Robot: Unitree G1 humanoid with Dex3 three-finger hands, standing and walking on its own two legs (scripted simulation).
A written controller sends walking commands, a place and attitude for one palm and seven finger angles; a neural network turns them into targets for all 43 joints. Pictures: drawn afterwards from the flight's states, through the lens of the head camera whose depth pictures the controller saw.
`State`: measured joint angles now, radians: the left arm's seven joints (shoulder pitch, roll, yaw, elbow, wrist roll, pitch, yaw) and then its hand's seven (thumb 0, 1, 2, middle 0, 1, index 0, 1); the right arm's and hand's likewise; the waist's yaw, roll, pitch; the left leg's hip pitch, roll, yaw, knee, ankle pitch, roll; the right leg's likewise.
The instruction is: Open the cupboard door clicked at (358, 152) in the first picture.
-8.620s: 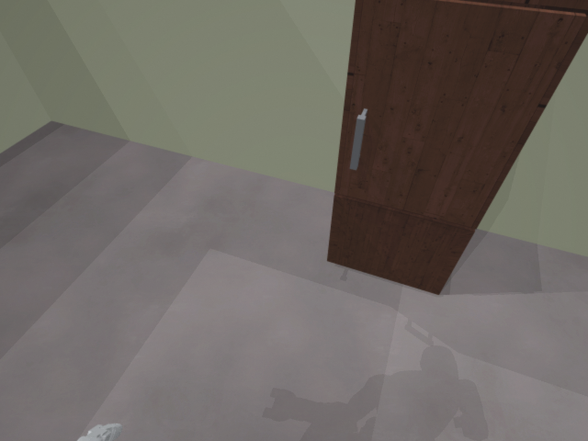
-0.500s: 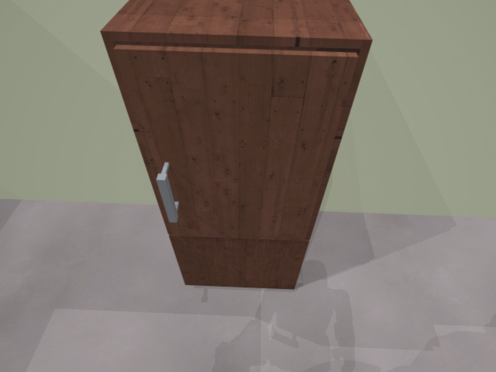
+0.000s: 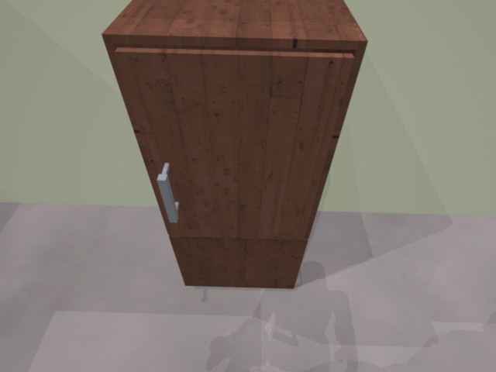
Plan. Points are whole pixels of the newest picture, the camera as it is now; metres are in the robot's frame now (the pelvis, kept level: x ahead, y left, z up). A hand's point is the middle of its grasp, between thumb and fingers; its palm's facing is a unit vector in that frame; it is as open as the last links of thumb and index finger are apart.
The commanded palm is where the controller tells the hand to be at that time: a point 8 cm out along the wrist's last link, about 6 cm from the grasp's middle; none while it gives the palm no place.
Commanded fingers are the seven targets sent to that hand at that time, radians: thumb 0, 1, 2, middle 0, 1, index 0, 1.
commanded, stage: look again from close up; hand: left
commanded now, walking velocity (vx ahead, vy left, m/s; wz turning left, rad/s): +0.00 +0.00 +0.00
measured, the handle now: (170, 193) +0.54 +0.23 -0.11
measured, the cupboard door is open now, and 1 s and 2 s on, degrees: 0 0 0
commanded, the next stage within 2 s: raise the hand with hooked fingers in 0.12 s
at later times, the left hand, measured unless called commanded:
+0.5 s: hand (128, 324) +0.20 +0.20 -0.02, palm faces +0.13 -0.99 -0.03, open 7.9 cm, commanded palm +0.11 +0.26 -0.08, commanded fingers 0.00 0.55 0.75 -0.23 -0.53 -0.23 -0.53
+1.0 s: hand (118, 349) +0.17 +0.23 -0.09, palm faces -0.03 -1.00 +0.01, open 10.7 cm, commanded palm +0.14 +0.30 -0.08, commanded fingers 0.00 -0.03 0.50 -0.27 -0.90 -0.27 -0.90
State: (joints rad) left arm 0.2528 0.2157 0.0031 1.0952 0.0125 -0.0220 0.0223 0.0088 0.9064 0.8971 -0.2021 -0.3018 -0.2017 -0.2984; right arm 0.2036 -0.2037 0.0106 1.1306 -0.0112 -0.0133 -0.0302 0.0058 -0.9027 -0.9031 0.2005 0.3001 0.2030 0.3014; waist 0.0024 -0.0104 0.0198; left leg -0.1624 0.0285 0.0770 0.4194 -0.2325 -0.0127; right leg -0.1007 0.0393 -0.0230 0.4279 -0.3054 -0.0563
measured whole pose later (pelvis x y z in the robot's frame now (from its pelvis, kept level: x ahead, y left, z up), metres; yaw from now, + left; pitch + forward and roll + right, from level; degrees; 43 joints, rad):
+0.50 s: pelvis -0.05 +0.00 -0.05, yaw +2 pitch +10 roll +1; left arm 0.19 0.20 0.18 0.38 -0.25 -0.54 -0.19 0.01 0.77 0.84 -0.21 -0.39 -0.21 -0.39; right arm 0.17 -0.25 -0.03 0.70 0.01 -0.25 -0.03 0.01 -0.90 -0.90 0.20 0.30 0.20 0.30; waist -0.02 -0.01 -0.11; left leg -0.68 0.01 0.05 0.86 -0.35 0.00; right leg -0.63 0.00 -0.05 0.92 -0.46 -0.05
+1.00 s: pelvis -0.07 +0.02 -0.11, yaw +1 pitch +17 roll -3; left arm 0.23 0.27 0.22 0.14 -0.32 -0.30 -0.37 0.01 0.19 0.59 -0.25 -0.76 -0.25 -0.76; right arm 0.21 -0.19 0.04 0.57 0.03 -0.18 -0.07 0.01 -0.90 -0.90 0.21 0.30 0.21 0.30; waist -0.01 0.04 -0.14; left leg -1.08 0.04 -0.01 1.25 -0.48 0.03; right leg -0.97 0.03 -0.10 1.22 -0.56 -0.04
